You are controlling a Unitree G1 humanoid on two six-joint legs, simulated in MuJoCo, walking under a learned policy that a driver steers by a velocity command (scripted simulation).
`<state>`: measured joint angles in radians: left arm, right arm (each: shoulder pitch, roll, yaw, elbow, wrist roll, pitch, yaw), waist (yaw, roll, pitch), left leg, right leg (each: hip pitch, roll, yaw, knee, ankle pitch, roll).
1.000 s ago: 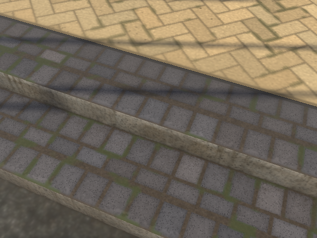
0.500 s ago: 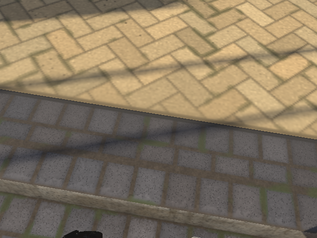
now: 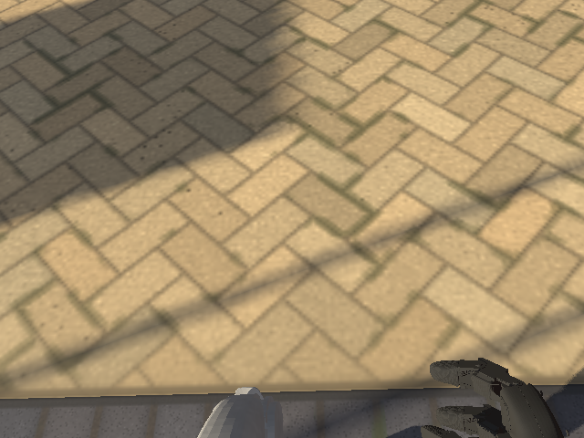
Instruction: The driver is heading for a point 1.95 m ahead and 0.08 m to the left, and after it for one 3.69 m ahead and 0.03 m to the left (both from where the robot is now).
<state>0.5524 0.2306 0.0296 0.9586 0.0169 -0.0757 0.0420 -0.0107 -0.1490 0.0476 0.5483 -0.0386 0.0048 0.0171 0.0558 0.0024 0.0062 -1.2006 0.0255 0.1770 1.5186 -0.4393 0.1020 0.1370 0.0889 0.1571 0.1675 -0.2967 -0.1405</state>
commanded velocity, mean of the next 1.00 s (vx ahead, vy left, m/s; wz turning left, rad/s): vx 0.50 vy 0.00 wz -0.01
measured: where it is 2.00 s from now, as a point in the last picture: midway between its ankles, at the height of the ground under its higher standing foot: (286, 268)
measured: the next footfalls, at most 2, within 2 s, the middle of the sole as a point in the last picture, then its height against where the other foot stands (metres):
left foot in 0.06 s outside the picture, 0.13 m higher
right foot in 0.62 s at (319, 350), level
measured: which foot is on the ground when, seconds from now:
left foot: up 0.00-0.04, down 0.06-0.62, up 0.64-1.00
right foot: down 0.00-0.08, up 0.10-0.60, down 0.62-1.00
